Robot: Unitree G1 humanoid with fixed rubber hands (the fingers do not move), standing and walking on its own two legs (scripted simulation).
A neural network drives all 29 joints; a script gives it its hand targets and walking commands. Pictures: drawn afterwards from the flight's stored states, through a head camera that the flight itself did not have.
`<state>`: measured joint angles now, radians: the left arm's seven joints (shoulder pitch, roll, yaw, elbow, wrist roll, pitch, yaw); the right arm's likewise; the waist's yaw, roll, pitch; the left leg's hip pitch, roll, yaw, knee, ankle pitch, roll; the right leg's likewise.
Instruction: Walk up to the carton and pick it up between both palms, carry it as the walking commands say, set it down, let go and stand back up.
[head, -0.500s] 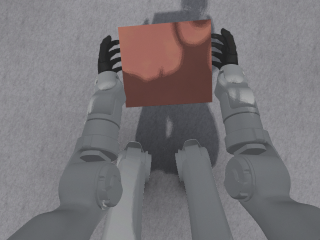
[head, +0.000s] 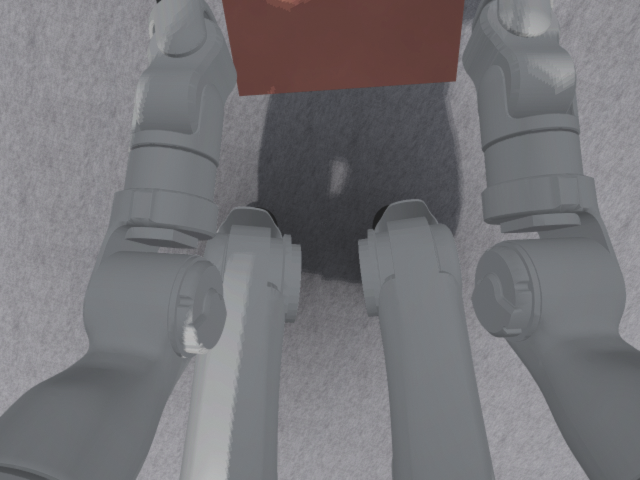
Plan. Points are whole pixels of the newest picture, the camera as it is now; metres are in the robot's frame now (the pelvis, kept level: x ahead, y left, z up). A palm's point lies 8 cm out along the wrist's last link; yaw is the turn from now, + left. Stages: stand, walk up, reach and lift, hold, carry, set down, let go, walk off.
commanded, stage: set down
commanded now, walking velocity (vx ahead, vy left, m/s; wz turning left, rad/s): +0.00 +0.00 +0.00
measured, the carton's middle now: out of the picture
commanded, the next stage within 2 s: none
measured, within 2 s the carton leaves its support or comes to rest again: rests again in 0.60 s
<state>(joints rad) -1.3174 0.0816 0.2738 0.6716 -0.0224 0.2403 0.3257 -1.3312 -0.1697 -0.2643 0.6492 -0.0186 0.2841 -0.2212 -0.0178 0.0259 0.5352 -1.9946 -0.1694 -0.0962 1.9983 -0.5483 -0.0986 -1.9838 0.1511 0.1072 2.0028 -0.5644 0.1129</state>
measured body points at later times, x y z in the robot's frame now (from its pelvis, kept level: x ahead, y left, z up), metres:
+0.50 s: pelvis -0.01 +0.00 -0.04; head +0.37 -0.02 +0.19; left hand +0.56 +0.12 -0.22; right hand +0.56 -0.17 -0.22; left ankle +0.13 +0.13 -0.40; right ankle +0.12 -0.13 -0.40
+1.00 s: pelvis +0.02 -0.01 -0.05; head +0.38 -0.02 +0.21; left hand +0.56 +0.12 -0.22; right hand +0.57 -0.17 -0.23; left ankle +0.13 +0.12 -0.40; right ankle +0.12 -0.13 -0.40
